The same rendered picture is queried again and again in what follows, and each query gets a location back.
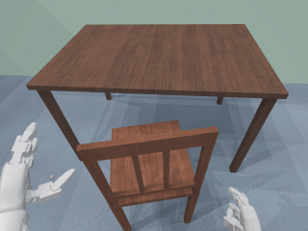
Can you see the chair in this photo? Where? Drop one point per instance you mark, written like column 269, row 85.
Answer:
column 149, row 163

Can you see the table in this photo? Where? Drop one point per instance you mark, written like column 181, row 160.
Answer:
column 217, row 60

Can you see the left robot forearm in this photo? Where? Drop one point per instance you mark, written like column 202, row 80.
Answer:
column 14, row 220

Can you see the right robot hand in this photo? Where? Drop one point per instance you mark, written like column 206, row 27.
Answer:
column 246, row 216

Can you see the left robot hand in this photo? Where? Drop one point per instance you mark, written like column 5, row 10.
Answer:
column 15, row 176

